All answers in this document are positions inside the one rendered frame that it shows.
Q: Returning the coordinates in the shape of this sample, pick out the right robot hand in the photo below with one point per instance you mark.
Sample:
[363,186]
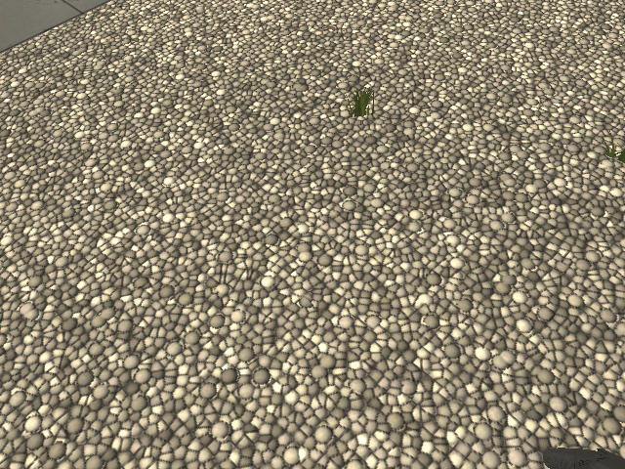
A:
[577,458]

